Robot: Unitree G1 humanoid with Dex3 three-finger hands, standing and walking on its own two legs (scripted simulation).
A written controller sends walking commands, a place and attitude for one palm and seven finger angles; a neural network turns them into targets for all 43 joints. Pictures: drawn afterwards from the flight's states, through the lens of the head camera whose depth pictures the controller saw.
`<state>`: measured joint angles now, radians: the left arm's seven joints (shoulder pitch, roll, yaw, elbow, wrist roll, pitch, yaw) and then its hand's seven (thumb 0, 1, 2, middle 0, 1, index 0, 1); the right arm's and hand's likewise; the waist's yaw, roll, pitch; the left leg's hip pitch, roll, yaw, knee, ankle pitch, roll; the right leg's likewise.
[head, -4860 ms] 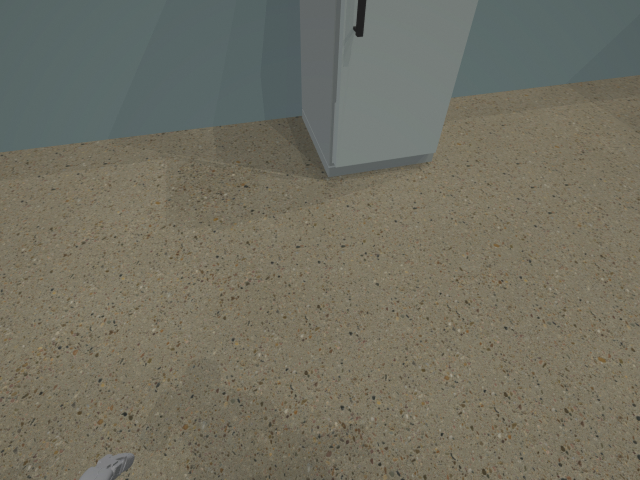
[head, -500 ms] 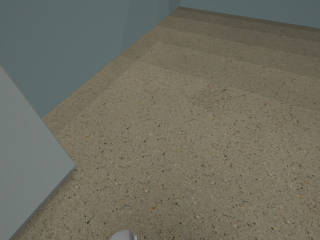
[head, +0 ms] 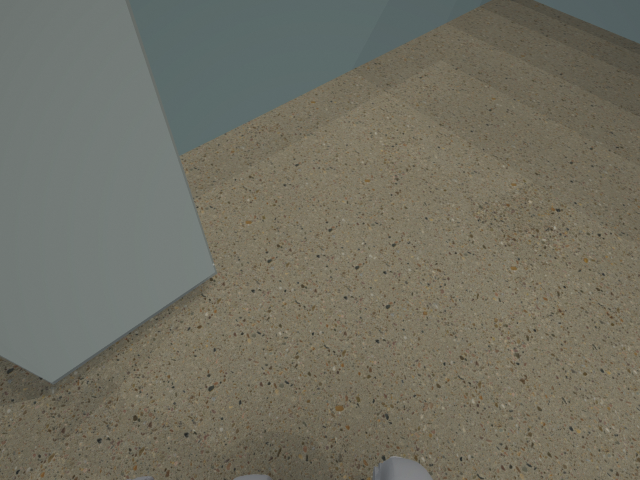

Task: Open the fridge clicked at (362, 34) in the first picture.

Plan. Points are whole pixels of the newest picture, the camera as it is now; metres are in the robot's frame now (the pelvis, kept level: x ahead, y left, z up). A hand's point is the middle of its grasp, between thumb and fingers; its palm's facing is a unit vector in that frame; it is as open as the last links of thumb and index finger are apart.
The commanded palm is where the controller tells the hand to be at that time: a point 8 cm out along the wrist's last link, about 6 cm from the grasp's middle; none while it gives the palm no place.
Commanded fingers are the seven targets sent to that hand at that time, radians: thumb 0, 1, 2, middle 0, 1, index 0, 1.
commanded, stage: turn to face it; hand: left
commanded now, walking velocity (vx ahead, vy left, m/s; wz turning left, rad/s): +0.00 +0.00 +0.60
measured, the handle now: out of the picture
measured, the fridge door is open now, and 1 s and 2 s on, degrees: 0 0 0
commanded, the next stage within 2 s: take the last steps up to it in 1.20 s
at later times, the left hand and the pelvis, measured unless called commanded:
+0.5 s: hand out of the picture +0.01 +0.15 -0.15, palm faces +0.33 -0.91 -0.27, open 7.4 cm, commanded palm none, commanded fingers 0.00 0.90 0.90 -0.20 -0.30 -0.20 -0.30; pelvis -0.01 -0.06 +0.00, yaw +20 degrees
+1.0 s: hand out of the picture -0.04 +0.21 -0.15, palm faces +0.57 -0.77 -0.28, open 7.4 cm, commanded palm none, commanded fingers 0.00 0.90 0.90 -0.20 -0.30 -0.20 -0.30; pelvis -0.01 -0.03 +0.00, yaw +35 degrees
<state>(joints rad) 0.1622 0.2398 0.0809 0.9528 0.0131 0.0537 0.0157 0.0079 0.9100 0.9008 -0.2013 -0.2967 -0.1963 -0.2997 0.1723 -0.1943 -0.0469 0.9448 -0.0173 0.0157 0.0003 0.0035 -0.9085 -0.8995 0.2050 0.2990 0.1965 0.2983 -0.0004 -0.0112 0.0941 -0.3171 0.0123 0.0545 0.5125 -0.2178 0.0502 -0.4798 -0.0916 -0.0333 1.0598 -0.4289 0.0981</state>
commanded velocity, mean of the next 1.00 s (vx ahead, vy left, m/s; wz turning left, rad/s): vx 0.00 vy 0.00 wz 0.54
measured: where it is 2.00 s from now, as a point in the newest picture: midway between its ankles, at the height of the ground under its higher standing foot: outside the picture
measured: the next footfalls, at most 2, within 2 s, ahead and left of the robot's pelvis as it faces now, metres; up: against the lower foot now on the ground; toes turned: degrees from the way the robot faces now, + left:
right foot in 0.22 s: +0.06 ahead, -0.17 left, +0.00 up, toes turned +6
left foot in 0.62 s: -0.04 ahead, +0.08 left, +0.00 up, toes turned +31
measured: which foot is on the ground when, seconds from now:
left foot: down 0.00-0.22, up 0.24-0.60, down 0.62-1.00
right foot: up 0.00-0.20, down 0.22-0.62, up 0.64-1.00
